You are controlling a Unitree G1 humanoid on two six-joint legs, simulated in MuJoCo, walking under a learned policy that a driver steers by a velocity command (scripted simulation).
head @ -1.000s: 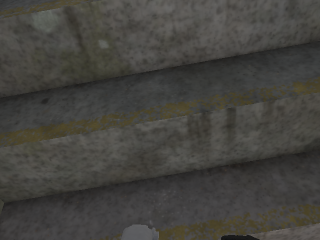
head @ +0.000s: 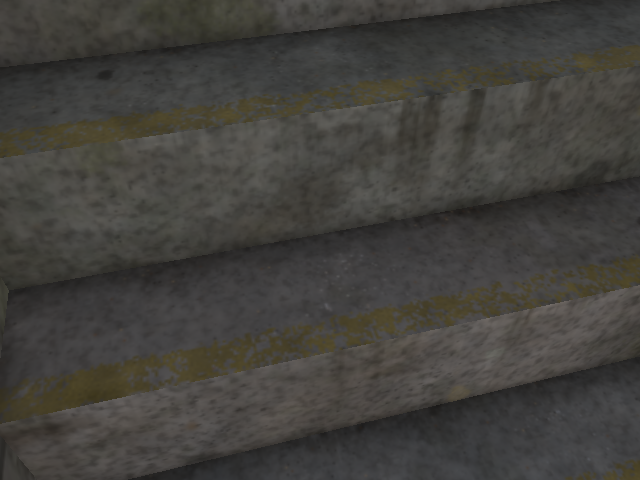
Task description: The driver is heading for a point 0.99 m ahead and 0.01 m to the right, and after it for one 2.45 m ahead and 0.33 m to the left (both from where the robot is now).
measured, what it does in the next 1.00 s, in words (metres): goes down, backwards: right foot 0.23 m lower, then left foot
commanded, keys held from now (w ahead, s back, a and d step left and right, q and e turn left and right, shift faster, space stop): w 0.36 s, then no key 0.64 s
